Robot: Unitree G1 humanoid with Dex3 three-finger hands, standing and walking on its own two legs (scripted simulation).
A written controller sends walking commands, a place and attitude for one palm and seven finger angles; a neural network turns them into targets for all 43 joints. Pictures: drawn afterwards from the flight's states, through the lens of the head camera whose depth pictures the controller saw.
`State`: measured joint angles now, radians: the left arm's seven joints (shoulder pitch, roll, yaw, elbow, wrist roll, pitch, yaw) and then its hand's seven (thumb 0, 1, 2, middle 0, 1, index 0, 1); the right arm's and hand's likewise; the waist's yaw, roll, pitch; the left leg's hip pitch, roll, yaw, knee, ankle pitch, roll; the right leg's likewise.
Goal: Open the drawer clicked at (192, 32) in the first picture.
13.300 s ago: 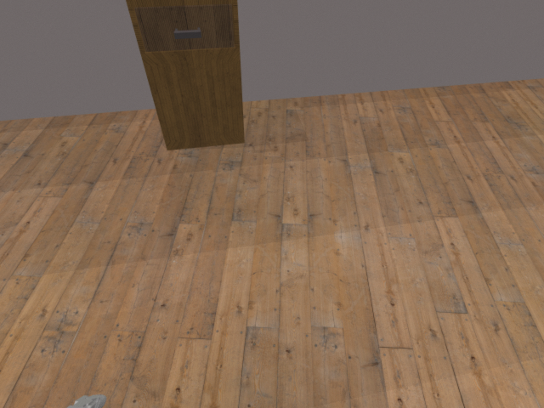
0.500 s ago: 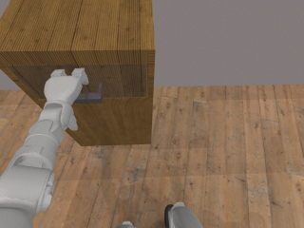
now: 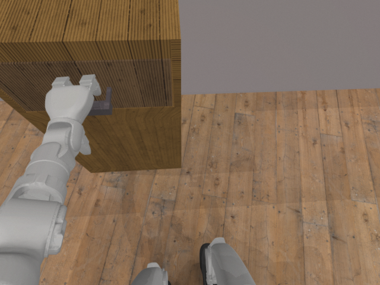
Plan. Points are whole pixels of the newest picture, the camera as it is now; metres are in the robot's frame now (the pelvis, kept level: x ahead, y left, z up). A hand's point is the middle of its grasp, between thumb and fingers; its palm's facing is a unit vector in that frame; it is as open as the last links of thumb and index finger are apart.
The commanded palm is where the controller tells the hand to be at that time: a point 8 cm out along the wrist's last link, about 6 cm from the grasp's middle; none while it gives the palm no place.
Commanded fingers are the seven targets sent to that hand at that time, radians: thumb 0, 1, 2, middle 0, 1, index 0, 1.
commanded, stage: lower the fingers behind the handle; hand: left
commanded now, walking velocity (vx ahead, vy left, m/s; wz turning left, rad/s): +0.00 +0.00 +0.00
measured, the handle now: (87, 100) +0.55 +0.21 -0.04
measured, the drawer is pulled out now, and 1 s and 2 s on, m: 0.00 0.00 0.00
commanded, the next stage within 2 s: lift the fingers back up to retry in 0.94 s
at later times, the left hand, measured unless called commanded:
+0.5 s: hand (81, 116) +0.49 +0.22 -0.03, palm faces -0.06 +0.01 -1.00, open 13.8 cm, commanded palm +0.47 +0.23 +0.00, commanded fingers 0.00 -0.50 0.30 -0.30 -1.20 -0.30 -1.20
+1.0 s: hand (82, 119) +0.49 +0.22 -0.03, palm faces -0.04 +0.01 -1.00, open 13.8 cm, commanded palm +0.47 +0.23 +0.00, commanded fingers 0.00 -0.50 0.30 -0.30 -1.20 -0.30 -1.20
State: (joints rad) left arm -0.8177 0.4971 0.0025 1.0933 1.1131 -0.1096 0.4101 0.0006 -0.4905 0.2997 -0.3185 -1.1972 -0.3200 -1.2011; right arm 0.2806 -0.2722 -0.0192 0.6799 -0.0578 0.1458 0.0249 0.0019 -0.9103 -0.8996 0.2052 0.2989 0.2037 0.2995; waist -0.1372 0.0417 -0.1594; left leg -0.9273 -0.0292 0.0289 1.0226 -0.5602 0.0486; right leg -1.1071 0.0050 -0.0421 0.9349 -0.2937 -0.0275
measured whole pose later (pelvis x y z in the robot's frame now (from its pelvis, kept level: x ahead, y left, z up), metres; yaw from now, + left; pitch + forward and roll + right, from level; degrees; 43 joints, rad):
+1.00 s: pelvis -0.05 +0.00 -0.04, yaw +1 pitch +30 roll +0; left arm -0.96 0.59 -0.01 1.12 1.10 -0.10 0.35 0.00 -0.49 0.30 -0.25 -1.28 -0.32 -1.20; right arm 0.30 -0.29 0.02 0.65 -0.02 0.08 0.00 0.00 -0.91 -0.90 0.21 0.30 0.20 0.30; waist -0.17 0.05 -0.17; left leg -1.19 -0.04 0.04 1.25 -0.59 0.06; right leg -1.35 -0.01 -0.04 1.11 -0.29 -0.03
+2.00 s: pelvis +0.02 +0.01 +0.03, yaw +0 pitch +23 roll -1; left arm -0.72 0.46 -0.02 0.97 1.09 -0.14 0.38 0.00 -0.49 0.30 -0.32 -1.20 -0.32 -1.20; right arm 0.30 -0.27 -0.04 0.67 -0.05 0.18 0.03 0.00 -0.91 -0.90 0.20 0.30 0.20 0.30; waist -0.09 0.05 -0.15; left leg -0.74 -0.04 0.02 0.86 -0.52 0.06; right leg -0.92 0.00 -0.04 0.79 -0.27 -0.01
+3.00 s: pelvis +0.00 +0.00 +0.02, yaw +0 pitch +23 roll +0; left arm -0.80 0.52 0.00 1.06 1.08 -0.14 0.35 0.00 -0.49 0.30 -0.32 -1.20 -0.32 -1.20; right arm 0.32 -0.28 -0.03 0.69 -0.04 0.14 0.01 0.00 -0.91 -0.90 0.21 0.30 0.20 0.30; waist -0.12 0.04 -0.14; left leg -0.81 -0.03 0.04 0.92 -0.51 0.05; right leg -0.99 0.01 -0.03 0.84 -0.25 -0.02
